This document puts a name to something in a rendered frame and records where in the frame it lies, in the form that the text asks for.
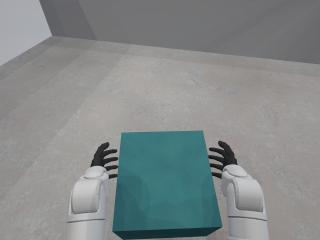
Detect right robot forearm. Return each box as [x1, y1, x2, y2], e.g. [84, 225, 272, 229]
[221, 164, 269, 240]

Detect robot right hand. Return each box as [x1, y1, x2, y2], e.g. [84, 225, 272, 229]
[208, 140, 238, 179]

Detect robot left hand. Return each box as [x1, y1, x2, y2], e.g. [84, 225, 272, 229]
[90, 142, 119, 179]

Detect carton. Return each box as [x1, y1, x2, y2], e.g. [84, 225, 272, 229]
[112, 130, 223, 240]

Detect left robot forearm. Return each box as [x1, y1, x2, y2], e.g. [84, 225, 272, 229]
[65, 166, 110, 240]

